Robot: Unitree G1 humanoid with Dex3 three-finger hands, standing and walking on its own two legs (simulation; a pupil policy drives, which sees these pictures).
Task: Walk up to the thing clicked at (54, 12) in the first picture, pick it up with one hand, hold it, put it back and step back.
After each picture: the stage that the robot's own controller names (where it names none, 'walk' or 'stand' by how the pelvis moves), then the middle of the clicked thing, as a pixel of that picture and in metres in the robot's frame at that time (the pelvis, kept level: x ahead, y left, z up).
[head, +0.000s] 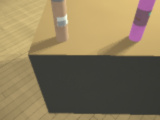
stand; (60, 18) +0.73 +0.15 +0.05
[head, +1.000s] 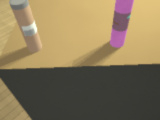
walk; (27, 27) +0.61 +0.29 +0.08
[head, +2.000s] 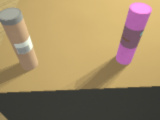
stand; (21, 43) +0.49 +0.25 +0.08
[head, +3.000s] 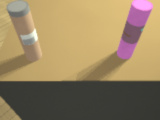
stand; (27, 34) +0.53 +0.24 +0.06
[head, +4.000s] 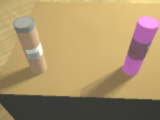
stand; (32, 48) +0.49 +0.23 +0.06
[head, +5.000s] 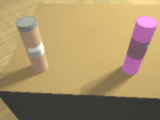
stand; (34, 47) +0.51 +0.23 +0.06
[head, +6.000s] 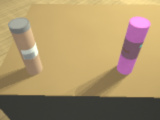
stand; (27, 49) +0.50 +0.25 +0.05
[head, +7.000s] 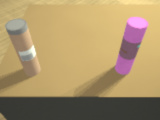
stand; (25, 50) +0.49 +0.26 +0.05
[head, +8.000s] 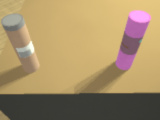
rise first; (23, 47) +0.49 +0.26 +0.06
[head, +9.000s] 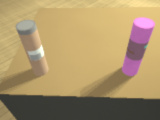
go down; (34, 50) +0.49 +0.26 +0.06
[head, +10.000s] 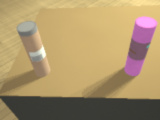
go down; (35, 51) +0.49 +0.26 +0.06
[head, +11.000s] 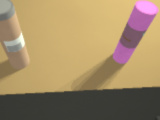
go down; (11, 39) +0.48 +0.23 +0.08
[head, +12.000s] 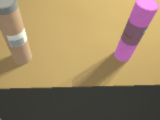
approach; (14, 34) +0.50 +0.24 +0.09
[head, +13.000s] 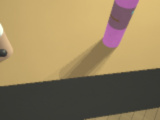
close in; out of the picture +0.49 +0.26 +0.12
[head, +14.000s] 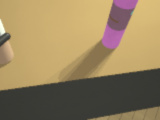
lift; out of the picture +0.49 +0.25 +0.12
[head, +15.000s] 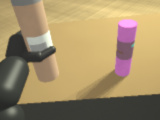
lift; (38, 41) +0.35 +0.14 +0.27
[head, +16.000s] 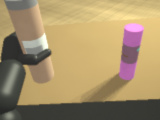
hold; (33, 43) +0.34 +0.16 +0.26
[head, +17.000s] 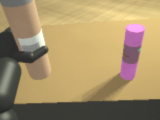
hold; (30, 40) +0.33 +0.16 +0.28
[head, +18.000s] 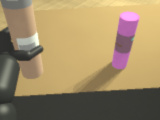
crouch; (25, 40) +0.39 +0.18 +0.22
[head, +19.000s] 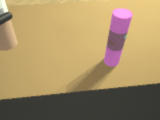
lower; out of the picture +0.48 +0.25 +0.26
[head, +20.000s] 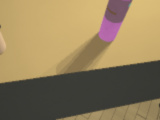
lower; out of the picture +0.52 +0.26 +0.13
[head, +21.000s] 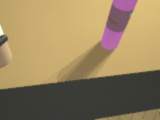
lower; out of the picture +0.48 +0.26 +0.12
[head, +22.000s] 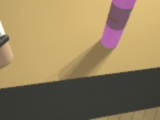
lower; out of the picture +0.49 +0.25 +0.12
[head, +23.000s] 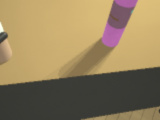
lower; out of the picture +0.49 +0.26 +0.12
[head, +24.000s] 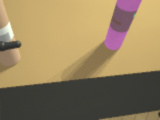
open; out of the picture +0.48 +0.24 +0.12
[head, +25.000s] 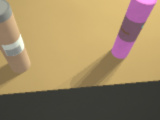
sink last; (10, 42) +0.45 +0.22 +0.11
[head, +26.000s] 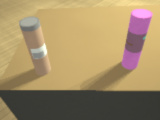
stand; (37, 49) +0.49 +0.24 +0.10
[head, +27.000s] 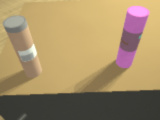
stand; (25, 50) +0.47 +0.24 +0.09
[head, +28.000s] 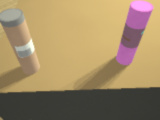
stand; (22, 45) +0.46 +0.24 +0.10
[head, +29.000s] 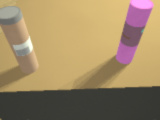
stand; (20, 44) +0.46 +0.24 +0.11
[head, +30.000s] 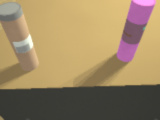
stand; (21, 41) +0.47 +0.24 +0.12
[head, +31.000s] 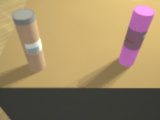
stand; (31, 44) +0.48 +0.23 +0.09
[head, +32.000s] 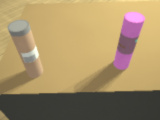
walk; (28, 52) +0.48 +0.24 +0.06
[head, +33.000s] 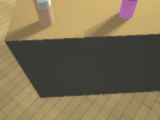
walk; out of the picture +0.69 +0.20 +0.08
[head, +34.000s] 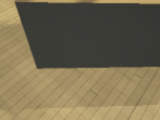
walk; out of the picture +1.02 +0.26 +0.07
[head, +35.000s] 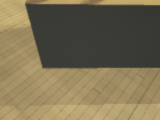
stand; out of the picture +1.10 +0.24 +0.06
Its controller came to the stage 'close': yes
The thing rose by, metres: 0.22
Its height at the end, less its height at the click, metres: +0.00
